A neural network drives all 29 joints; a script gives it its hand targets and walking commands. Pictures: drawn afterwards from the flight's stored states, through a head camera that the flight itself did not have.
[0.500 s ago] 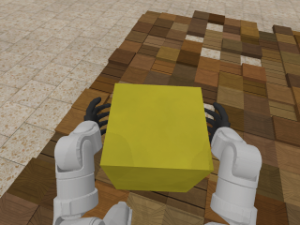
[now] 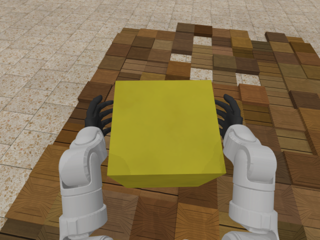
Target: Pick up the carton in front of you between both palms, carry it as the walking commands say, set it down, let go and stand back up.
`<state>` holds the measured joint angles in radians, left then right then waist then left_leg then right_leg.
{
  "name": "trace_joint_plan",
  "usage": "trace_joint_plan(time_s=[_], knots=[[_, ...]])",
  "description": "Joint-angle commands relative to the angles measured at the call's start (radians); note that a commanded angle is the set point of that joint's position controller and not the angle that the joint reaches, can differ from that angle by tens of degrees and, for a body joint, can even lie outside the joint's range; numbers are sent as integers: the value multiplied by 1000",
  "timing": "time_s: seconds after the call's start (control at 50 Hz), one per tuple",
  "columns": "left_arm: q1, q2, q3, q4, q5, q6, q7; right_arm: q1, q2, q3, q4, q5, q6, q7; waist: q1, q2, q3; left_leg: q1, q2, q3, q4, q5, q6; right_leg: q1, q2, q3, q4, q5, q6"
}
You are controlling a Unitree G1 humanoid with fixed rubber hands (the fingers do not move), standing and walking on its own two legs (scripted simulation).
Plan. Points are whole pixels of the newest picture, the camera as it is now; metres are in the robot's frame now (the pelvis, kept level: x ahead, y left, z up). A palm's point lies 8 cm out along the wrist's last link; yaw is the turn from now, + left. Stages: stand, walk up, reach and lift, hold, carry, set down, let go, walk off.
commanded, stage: carry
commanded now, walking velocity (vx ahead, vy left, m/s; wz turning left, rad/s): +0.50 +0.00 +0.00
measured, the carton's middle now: (163, 141) +0.34 +0.00 +0.05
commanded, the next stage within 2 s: none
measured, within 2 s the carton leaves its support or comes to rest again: neither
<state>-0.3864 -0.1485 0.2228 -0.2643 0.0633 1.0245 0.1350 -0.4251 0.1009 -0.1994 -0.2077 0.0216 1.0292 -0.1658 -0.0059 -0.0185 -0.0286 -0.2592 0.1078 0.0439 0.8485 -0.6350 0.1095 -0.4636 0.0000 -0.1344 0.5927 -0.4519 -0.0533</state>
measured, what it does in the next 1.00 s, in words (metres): walks ahead: left foot, then right foot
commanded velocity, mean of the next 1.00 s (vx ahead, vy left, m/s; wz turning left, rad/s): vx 0.50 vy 0.00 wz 0.00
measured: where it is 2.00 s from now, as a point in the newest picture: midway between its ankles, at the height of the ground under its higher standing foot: (164, 83)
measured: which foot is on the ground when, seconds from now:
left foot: up 0.00-0.34, down 0.36-0.76, up 0.78-1.00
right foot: down 0.00-0.38, up 0.40-0.74, down 0.76-1.00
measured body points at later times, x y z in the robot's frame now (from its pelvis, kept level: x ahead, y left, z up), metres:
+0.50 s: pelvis +0.36 -0.02 +0.01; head +0.37 -0.02 +0.46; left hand +0.71 +0.09 +0.11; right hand +0.67 -0.21 +0.10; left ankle +0.39 +0.03 -0.70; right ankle +0.25 -0.12 -0.59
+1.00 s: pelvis +0.75 -0.07 +0.01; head +0.77 -0.07 +0.46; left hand +1.09 +0.11 +0.14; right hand +1.11 -0.20 +0.14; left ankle +0.78 +0.05 -0.66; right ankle +0.69 -0.14 -0.72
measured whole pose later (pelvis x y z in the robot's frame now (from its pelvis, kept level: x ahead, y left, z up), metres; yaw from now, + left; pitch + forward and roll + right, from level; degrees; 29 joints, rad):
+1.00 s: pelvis +0.75 -0.07 +0.01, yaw +0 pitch +7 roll +0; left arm -0.56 -0.09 0.24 -0.12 -0.03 1.17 0.22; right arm -0.52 0.12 -0.31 -0.18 -0.03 1.18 -0.18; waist 0.10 -0.03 -0.08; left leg -0.68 0.03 0.05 1.05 -0.40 0.05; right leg -0.28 0.04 -0.11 0.52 -0.36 -0.10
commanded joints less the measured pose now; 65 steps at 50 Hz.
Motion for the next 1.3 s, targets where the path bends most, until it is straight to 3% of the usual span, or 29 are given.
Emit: trace_joint_plan(time_s=[0.0,0.04,0.08,0.18,0.24,0.28,0.3,0.32,0.34,0.36,0.4,0.46,0.56,0.66,0.68,0.72,0.76,0.82,0.9,1.02,1.06,1.08,1.1,1.12,1.14,1.16,1.2,1.22,1.28], knots=[[-576,-602,-679,-23,-258,64,-3,-416,602,516,36,81,63,5,35,-27,-420,-608,-61,-60,606,90,-52,658,-339,601,-177,184,-98],[-606,-644,-668,21,-289,69,-17,-423,649,478,80,55,67,0,60,16,-326,-615,-45,-21,504,248,-103,600,-244,429,-218,401,-61],[-680,-709,-676,2,-341,50,-30,-506,700,489,34,61,60,7,101,-70,-308,-612,-41,22,457,293,-105,545,-239,389,-216,522,-39],[-616,-746,-664,45,-343,20,-42,-532,748,547,29,68,35,16,112,-66,-314,-628,-40,47,117,287,-101,677,-163,258,-284,428,-128],[-587,-757,-672,31,-332,9,-42,-530,764,575,-31,72,22,22,45,-169,-317,-229,-128,209,-163,380,-65,471,-152,150,-350,741,-123],[-569,-776,-674,61,-315,13,-38,-481,731,566,-31,77,11,25,-106,-81,-470,151,-214,267,-207,307,-14,428,-125,-6,103,1150,-57],[-578,-706,-665,49,-291,10,-28,-422,728,565,22,78,16,30,-151,-36,-533,409,-179,205,-188,406,2,245,-79,7,318,1027,-20],[-551,-680,-647,75,-252,15,-19,-405,686,571,73,81,17,30,-175,214,-505,560,1,-178,-318,523,116,-19,42,40,623,428,21],[-576,-664,-639,42,-230,16,-14,-354,699,558,146,79,17,35,-125,310,-539,633,155,-517,-434,610,203,-195,137,144,844,-11,51],[-515,-670,-596,115,-189,16,-5,-477,745,650,10,140,-3,46,-106,126,-504,550,157,-525,-423,656,207,-278,84,200,910,38,14],[-596,-691,-551,62,-156,-2,3,-630,835,702,-9,225,1,68,-91,41,-374,399,210,-560,-464,748,192,-392,17,162,839,78,-6],[-429,-632,-434,183,-55,-4,27,-754,855,770,-85,342,-16,98,-18,-54,-326,200,162,-327,-501,611,135,-203,-56,174,639,101,35],[-499,-606,-522,89,-83,18,36,-609,776,664,53,297,18,77,-49,147,-252,161,30,-47,-512,806,60,-87,-39,42,110,360,9],[-668,-606,-650,-70,-251,57,22,-535,698,546,0,193,60,38,-25,155,-383,251,-20,76,-180,983,-7,250,65,-94,-145,565,-43],[-683,-562,-617,-108,-270,60,26,-551,683,550,-7,207,79,28,57,87,-423,136,-39,105,-22,892,-35,408,28,-52,-118,577,-55],[-625,-462,-551,-34,-245,97,43,-567,570,513,-9,162,113,3,104,-252,-454,-384,-209,62,441,97,-55,716,-284,465,-120,799,-224],[-604,-459,-518,58,-250,128,51,-572,515,473,-2,110,144,-24,79,-98,-434,-476,-141,-83,486,158,-39,639,-301,608,-199,441,-184],[-827,-598,-629,-38,-352,141,32,-623,565,401,3,76,151,-35,67,-54,-374,-552,-60,-58,390,139,-60,533,-346,565,-198,312,-265],[-785,-676,-600,36,-375,137,-9,-666,654,439,21,92,138,-17,77,-23,-395,-540,-48,-22,240,231,-66,499,-287,453,-228,400,-211],[-640,-747,-605,172,-283,115,-32,-581,713,506,100,56,121,33,68,-118,-300,-360,-114,161,-188,386,-74,488,-180,159,-189,903,-107],[-646,-749,-604,144,-263,97,-37,-585,749,528,80,70,103,40,1,-176,-369,-134,-189,222,-257,451,-53,476,-158,62,-37,1278,-41],[-621,-744,-611,147,-266,90,-40,-552,769,547,87,85,90,44,-55,-162,-449,73,-181,209,-285,519,-19,400,-132,15,72,1258,-12],[-618,-767,-605,113,-253,78,-39,-608,797,574,28,116,74,53,-90,-37,-522,357,-16,-77,-320,513,63,129,-84,-2,329,972,39],[-638,-762,-625,86,-237,72,-37,-559,790,574,87,121,67,59,-90,281,-574,563,197,-554,-418,895,211,-131,84,67,669,330,88],[-662,-791,-624,93,-241,59,-38,-603,819,578,52,116,46,51,-91,290,-537,735,185,-579,-341,1358,274,-360,150,81,844,-45,55],[-684,-802,-638,2,-268,34,-37,-619,876,613,-45,168,23,58,-128,228,-520,824,180,-539,-259,1525,265,-565,117,120,904,-132,43],[-703,-833,-628,-61,-273,-8,-20,-712,908,699,-145,251,-11,61,-172,113,-491,750,183,-476,-259,1312,167,-651,17,248,853,-184,9],[-667,-752,-580,-71,-227,-22,0,-662,909,728,-129,282,-15,70,-190,80,-481,768,161,-437,-299,1246,139,-671,22,176,808,-155,3],[-430,-615,-517,-11,-127,-32,46,-580,808,765,-189,326,-21,79,-120,83,-462,420,49,-251,-373,1174,28,-258,34,78,236,148,26]])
